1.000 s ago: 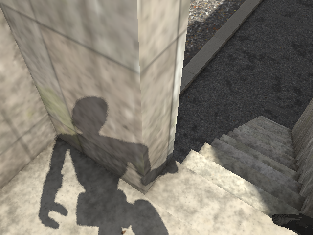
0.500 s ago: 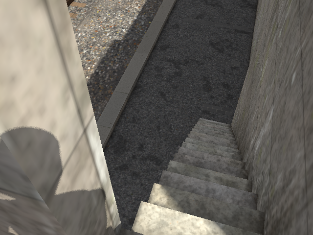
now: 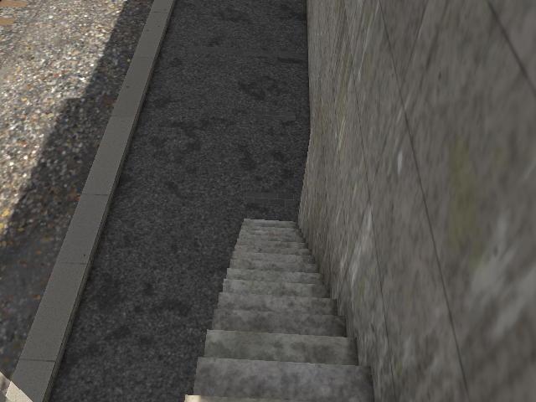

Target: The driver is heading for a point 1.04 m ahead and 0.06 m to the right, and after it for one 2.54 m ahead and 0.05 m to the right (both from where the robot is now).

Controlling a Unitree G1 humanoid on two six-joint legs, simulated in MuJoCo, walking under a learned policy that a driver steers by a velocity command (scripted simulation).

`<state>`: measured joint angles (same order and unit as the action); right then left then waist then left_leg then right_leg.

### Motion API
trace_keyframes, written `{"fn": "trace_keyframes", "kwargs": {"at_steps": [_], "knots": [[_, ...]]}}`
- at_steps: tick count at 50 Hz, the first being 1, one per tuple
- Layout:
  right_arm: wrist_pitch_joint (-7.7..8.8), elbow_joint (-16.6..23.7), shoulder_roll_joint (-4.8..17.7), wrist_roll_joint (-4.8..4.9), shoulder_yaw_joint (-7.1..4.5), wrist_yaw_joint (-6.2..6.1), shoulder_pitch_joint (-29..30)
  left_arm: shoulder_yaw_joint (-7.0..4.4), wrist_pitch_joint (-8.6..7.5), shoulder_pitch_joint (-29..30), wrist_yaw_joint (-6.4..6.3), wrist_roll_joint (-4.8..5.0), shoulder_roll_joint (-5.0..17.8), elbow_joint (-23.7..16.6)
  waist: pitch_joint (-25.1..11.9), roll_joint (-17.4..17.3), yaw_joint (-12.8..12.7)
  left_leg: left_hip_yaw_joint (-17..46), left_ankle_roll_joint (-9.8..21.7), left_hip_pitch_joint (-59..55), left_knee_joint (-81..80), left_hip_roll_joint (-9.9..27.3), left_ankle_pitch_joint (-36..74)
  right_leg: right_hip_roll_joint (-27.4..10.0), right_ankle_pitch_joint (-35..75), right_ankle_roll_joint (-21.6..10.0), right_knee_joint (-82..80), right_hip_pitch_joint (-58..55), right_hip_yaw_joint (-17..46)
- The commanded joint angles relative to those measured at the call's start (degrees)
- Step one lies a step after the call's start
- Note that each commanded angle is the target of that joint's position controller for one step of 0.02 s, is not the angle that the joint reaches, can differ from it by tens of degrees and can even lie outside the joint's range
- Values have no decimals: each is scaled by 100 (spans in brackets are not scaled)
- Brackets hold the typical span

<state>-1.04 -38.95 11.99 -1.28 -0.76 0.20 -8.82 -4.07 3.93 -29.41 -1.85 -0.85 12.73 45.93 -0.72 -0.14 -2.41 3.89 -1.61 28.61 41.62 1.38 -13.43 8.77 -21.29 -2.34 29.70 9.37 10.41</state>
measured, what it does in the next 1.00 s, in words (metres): goes down, turning right: left foot, then right foot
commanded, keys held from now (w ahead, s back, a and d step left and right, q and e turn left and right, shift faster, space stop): w+e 0.30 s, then w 0.44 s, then no key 0.26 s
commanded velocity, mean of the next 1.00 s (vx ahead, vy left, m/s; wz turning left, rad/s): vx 0.45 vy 0.00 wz -0.31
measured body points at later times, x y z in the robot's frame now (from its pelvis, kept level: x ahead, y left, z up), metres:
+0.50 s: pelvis +0.11 -0.03 -0.02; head +0.13 -0.03 +0.43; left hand +0.09 +0.19 -0.17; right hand +0.12 -0.27 -0.16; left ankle +0.07 +0.11 -0.73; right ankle +0.10 -0.15 -0.70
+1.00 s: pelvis +0.23 -0.10 -0.19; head +0.25 -0.10 +0.26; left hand +0.34 +0.10 -0.32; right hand +0.23 -0.35 -0.31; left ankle +0.29 -0.03 -0.94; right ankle +0.14 -0.19 -0.68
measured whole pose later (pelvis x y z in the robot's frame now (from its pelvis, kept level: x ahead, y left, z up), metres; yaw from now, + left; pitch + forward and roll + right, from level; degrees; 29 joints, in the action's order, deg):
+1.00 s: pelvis +0.23 -0.10 -0.19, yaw -18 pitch +1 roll -3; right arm 3.2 -42.2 12.6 -2.8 -1.3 5.2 -19.7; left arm 2.9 -4.4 -24.4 4.9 -1.2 11.9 40.7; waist 0.4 -2.6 -1.2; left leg -4.1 5.2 14.9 20.6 1.4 -5.9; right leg 5.7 -51.2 5.0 106.9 43.6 -1.3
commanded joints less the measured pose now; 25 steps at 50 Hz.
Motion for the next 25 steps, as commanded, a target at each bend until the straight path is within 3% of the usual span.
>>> {"fn": "trace_keyframes", "kwargs": {"at_steps": [1,2,3,4,5,6,8,9,10,11,12,13,14,15,17,18,19,20,21,22,23,24,25], "knots": [[261,-257,1192,-242,-413,-129,-1875,-57,-320,948,-50,-75,272,-666,-429,-296,1195,713,332,-2955,-1299,735,-73,-309,1146,-101,2145,1650,387],[425,-520,1804,23,-413,-43,-2316,-2,-441,270,32,-88,119,-697,-612,-1950,514,2802,604,-3635,-1582,1989,1773,21,-1215,-138,3585,2523,-51],[416,-653,1705,174,-495,-16,-2127,-108,-436,-814,86,-72,529,-154,-813,-2006,224,3887,977,-3137,-1868,2304,1830,-229,-751,-35,4551,2714,153],[441,-439,1163,166,-389,46,-1415,-173,-361,-496,115,-43,814,107,-369,-1015,160,3106,1220,-2492,-1694,2189,1760,-495,-297,21,5181,2593,163],[477,-400,836,118,-302,102,-1088,-220,-312,-17,121,-48,868,170,-98,-415,241,2212,1403,-2026,-1602,2002,1709,-565,-147,-16,5362,2615,120],[527,-458,804,71,-277,138,-984,-229,-266,170,98,8,838,223,30,-434,205,1586,1381,-1847,-1620,1852,1970,-639,12,-9,5361,2615,100],[583,-676,886,54,-298,151,-1077,-201,-170,212,63,23,696,433,210,-717,142,789,1079,-1470,-1714,1662,2022,-779,367,-24,4949,2333,43],[604,-829,948,113,-312,146,-1288,-213,-102,304,52,57,647,574,236,-776,140,621,933,-1466,-1733,1555,1805,-778,526,10,4793,2308,-54],[545,-857,956,264,-299,89,-1202,-142,-35,663,75,54,476,476,487,-829,164,390,747,-1558,-1870,1440,1570,-789,944,31,4535,2773,-96],[643,-985,1111,275,-354,46,-1471,-187,-15,786,41,52,498,447,535,-1012,212,255,653,-1664,-1879,1362,1482,-794,1055,74,4194,2819,-170],[678,-1089,1157,280,-373,22,-1518,-191,0,820,38,17,443,500,522,-1107,189,87,659,-1783,-1896,1374,1478,-856,1180,113,4015,2931,-226],[700,-877,890,283,-270,-27,-1209,-204,-10,1167,-30,182,499,498,553,-1204,272,-315,661,-1911,-2014,1258,2109,-714,1413,81,3631,2958,-423],[702,-1012,1061,205,-322,-60,-1510,-158,-6,1216,-57,87,423,504,337,-1323,343,-466,857,-1948,-1979,1419,2424,-738,1306,55,3677,2725,-675],[696,-1089,1029,193,-310,-78,-1601,-148,-4,1155,-58,36,356,552,310,-1172,302,-611,906,-1991,-1989,1461,2395,-858,1172,23,3432,2688,-710],[642,-1234,1042,147,-325,-94,-1599,-74,-53,1164,33,54,210,635,338,-1053,285,-654,1086,-2077,-2133,1445,1794,-1026,904,31,2668,2544,-930],[772,-519,350,-376,-291,-196,-1089,277,-592,-940,552,-798,-1142,1266,537,-541,111,-379,1022,-1256,-2034,1738,242,-1143,1503,181,4157,2537,-363],[750,-597,245,-379,-239,-291,-930,167,-882,-960,732,-836,-893,1437,645,-392,212,-324,1180,-1011,-1930,1882,8,-1101,1281,237,4388,2721,-297],[750,-597,245,-373,-213,-342,-1084,70,-1004,-654,823,-659,-507,1199,523,-357,385,-451,1189,-1150,-1776,1809,-381,-1110,1181,257,4423,3045,-486],[750,-582,307,-313,-230,-338,-1031,31,-1010,-367,785,-564,-311,1013,509,-408,349,-772,1029,-863,-1550,1549,-634,-1143,1260,203,4110,2820,-705],[761,-651,321,-295,-249,-294,-961,33,-997,90,659,-422,-259,732,535,-175,359,-897,973,-596,-1373,1490,-813,-1287,1161,117,3440,2653,-612],[748,-596,430,-190,-332,-275,-927,-38,-1002,14,570,-359,-19,600,290,-208,348,-979,915,-623,-1274,1375,-1000,-1140,502,205,3118,1999,-1074],[713,-632,599,-149,-398,-233,-805,-61,-1020,-45,491,-339,-11,454,292,-51,192,-945,851,-334,-1008,1414,-1278,-1013,86,164,2628,1367,-1280],[734,-416,701,-182,-410,-199,-343,-179,-1177,-841,455,-213,215,413,360,78,-286,-936,994,120,-456,1322,-1001,-752,209,33,2401,327,-1579]]}}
